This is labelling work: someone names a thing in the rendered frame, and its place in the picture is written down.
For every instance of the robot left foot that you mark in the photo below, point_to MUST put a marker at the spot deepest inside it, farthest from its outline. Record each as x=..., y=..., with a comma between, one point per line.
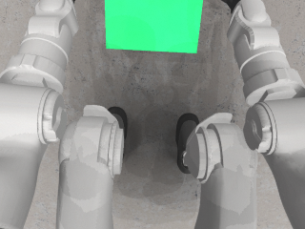
x=121, y=117

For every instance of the carton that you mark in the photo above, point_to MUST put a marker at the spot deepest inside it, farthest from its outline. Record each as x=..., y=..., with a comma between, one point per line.
x=153, y=25

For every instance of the right robot upper arm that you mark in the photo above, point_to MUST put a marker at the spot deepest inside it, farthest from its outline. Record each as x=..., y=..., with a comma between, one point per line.
x=276, y=129

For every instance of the left robot upper arm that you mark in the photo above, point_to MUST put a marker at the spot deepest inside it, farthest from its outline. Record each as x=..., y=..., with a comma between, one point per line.
x=31, y=117

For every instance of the robot left thigh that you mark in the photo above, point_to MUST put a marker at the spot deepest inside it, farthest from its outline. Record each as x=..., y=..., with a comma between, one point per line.
x=84, y=198

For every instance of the robot right hand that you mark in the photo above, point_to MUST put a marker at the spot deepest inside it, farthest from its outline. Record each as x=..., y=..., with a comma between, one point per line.
x=231, y=4

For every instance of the robot left forearm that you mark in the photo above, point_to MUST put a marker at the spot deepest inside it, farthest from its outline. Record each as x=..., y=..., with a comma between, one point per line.
x=46, y=47

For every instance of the robot right forearm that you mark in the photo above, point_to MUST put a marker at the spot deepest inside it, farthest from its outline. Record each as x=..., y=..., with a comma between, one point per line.
x=261, y=60

